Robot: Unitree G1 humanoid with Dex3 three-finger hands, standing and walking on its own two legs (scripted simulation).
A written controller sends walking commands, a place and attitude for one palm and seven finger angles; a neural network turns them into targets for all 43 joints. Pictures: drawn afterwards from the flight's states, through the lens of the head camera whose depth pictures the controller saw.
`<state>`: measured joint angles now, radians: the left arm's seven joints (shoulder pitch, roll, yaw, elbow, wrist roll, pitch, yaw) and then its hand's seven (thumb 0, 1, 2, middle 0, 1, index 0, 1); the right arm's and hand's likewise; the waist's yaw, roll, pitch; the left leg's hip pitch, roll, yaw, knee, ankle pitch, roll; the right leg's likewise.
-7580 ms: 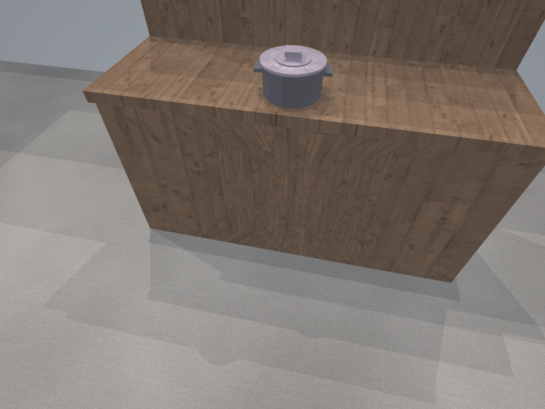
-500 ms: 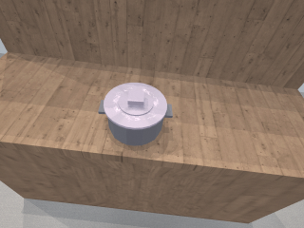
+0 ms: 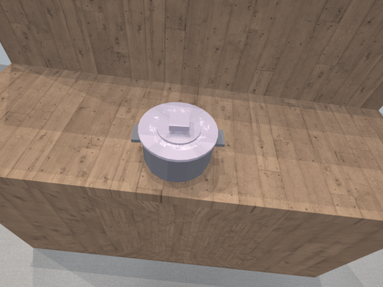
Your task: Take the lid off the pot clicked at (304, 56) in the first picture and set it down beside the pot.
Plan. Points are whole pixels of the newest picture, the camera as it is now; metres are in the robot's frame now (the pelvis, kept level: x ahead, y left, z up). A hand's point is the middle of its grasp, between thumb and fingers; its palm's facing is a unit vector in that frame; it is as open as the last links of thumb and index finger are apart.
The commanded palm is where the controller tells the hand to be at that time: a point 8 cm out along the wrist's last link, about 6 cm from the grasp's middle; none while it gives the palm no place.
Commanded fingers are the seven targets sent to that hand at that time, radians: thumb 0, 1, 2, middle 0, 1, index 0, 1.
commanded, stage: look again from close up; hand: left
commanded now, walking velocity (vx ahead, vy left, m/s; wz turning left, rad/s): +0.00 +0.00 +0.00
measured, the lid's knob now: (179, 121) +0.45 +0.07 +0.09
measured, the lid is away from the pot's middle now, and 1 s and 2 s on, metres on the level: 0.00 0.00 0.00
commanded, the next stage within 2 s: shuffle to correct the standing spot in 1.18 s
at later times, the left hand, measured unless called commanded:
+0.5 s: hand out of the picture -0.05 +0.17 -0.19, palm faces +0.01 -0.99 -0.11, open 7.3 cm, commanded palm none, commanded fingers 0.00 0.90 0.90 -0.20 -0.30 -0.20 -0.30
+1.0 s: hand out of the picture -0.06 +0.18 -0.19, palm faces +0.00 -0.99 -0.11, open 7.3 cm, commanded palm none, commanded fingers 0.00 0.90 0.90 -0.20 -0.30 -0.20 -0.30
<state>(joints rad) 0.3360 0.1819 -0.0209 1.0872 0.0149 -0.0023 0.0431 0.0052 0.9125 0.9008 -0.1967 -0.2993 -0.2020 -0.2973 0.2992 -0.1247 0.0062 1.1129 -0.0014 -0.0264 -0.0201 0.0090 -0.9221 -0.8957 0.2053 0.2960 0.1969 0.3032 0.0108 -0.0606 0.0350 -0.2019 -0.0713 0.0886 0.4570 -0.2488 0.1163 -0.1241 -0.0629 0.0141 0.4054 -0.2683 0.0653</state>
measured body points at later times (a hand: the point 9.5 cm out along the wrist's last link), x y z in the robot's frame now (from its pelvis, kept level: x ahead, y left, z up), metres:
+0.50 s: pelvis -0.01 +0.02 +0.00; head +0.00 +0.06 +0.45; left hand -0.04 +0.22 -0.18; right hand -0.02 -0.20 -0.15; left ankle +0.00 +0.04 -0.74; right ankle -0.03 -0.17 -0.74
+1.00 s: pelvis -0.01 +0.03 +0.00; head +0.00 +0.07 +0.45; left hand -0.06 +0.23 -0.18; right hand -0.04 -0.18 -0.15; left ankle +0.00 +0.04 -0.74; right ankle -0.03 -0.17 -0.74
